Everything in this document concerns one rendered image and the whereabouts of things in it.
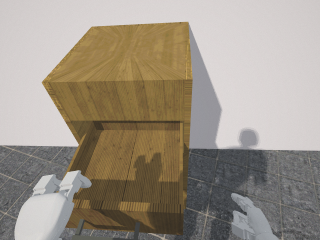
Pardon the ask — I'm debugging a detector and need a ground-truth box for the handle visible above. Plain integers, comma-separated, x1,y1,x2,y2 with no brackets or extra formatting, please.
71,219,140,240

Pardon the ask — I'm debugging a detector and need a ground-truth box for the robot left hand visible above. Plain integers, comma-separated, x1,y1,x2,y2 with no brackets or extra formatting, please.
14,170,92,240

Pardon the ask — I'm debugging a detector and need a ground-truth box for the drawer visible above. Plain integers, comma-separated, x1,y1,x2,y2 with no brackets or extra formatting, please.
29,120,184,235

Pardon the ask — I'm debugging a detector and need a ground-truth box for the robot right hand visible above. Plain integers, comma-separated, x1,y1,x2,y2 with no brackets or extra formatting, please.
231,193,273,240

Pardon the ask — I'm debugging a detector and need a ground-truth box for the cabinet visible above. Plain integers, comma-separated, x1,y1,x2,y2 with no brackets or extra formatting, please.
41,21,193,209

